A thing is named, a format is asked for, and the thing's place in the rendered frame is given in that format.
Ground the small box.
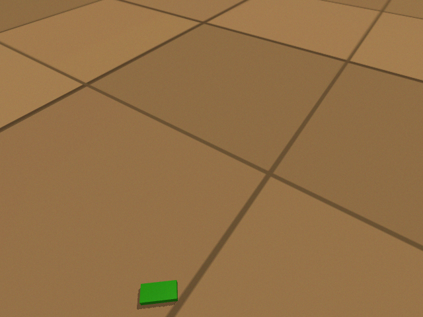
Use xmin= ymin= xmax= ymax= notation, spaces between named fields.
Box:
xmin=139 ymin=280 xmax=178 ymax=305

